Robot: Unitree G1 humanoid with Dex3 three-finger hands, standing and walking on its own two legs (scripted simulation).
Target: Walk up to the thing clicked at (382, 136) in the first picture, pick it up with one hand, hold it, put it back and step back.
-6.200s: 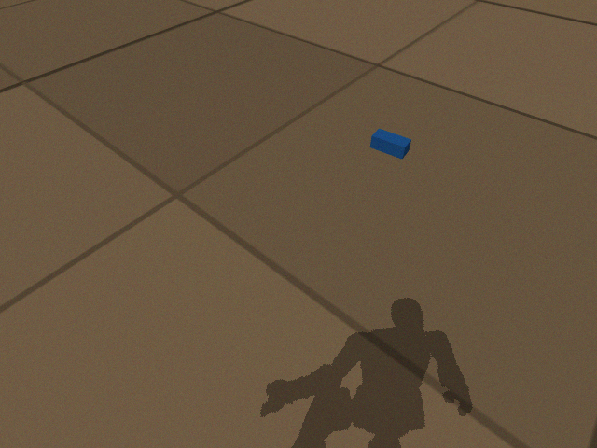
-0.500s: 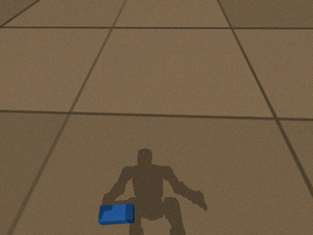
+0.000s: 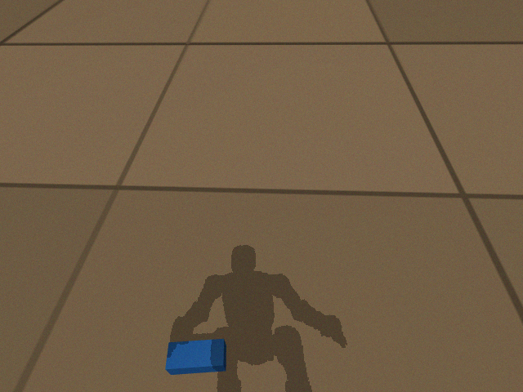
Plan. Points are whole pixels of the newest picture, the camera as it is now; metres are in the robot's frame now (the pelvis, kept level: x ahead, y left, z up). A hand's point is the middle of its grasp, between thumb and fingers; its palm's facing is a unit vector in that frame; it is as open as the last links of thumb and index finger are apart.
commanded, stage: stand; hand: left
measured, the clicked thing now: (197, 356) +0.38 +0.27 -0.74
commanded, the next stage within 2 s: none
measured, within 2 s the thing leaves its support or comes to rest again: neither
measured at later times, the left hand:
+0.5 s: hand out of the picture +0.07 +0.25 -0.16, palm faces -0.02 -0.94 -0.34, open 7.3 cm
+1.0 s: hand out of the picture +0.08 +0.25 -0.16, palm faces -0.02 -0.94 -0.35, open 7.3 cm
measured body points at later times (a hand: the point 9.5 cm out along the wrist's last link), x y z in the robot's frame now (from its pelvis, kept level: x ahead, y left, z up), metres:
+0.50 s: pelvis +0.00 +0.00 +0.00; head +0.01 +0.00 +0.45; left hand +0.08 +0.30 -0.13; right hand +0.07 -0.31 -0.13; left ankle +0.00 +0.13 -0.75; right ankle -0.01 -0.13 -0.75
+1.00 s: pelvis +0.00 +0.00 +0.00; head +0.01 +0.00 +0.45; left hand +0.08 +0.30 -0.13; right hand +0.08 -0.30 -0.13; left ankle +0.00 +0.13 -0.75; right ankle -0.01 -0.13 -0.75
